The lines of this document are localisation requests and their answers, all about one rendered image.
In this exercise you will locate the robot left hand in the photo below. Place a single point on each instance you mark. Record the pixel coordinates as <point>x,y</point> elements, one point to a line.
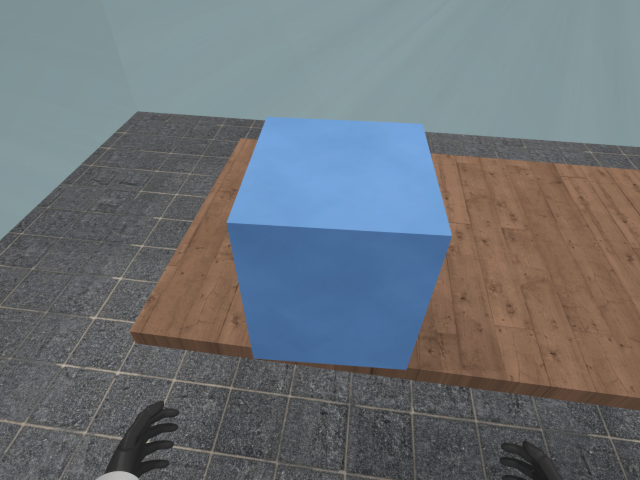
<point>133,448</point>

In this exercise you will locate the robot right hand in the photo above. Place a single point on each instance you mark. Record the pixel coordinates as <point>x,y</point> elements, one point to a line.
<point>542,467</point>

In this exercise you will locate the table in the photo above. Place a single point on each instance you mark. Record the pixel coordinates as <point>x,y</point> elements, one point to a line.
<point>538,293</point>

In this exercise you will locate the carton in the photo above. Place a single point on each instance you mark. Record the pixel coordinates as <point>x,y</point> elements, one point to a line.
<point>338,234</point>

